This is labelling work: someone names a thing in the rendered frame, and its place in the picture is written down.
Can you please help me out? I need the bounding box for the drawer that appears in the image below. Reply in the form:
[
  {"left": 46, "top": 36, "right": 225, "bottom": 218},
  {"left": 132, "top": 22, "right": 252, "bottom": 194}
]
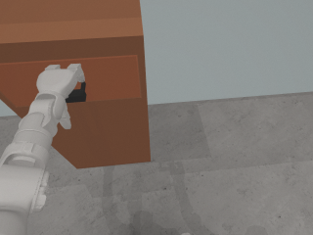
[{"left": 0, "top": 55, "right": 141, "bottom": 107}]

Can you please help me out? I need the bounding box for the cabinet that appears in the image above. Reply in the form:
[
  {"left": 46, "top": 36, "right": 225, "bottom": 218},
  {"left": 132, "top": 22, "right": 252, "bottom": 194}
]
[{"left": 0, "top": 0, "right": 151, "bottom": 169}]

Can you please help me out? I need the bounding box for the robot left forearm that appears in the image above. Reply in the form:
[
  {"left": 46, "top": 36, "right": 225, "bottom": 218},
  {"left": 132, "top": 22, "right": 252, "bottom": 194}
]
[{"left": 0, "top": 90, "right": 66, "bottom": 170}]

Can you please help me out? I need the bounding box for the left robot upper arm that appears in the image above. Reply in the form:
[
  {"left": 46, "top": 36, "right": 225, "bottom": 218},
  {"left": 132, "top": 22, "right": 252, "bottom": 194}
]
[{"left": 0, "top": 164, "right": 50, "bottom": 235}]

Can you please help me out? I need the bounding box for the robot left hand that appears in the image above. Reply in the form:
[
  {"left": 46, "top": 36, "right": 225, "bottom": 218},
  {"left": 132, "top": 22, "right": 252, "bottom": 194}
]
[{"left": 36, "top": 64, "right": 85, "bottom": 129}]

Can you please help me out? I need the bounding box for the handle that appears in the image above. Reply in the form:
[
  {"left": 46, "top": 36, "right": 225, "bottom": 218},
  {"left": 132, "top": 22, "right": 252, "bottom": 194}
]
[{"left": 66, "top": 81, "right": 87, "bottom": 103}]

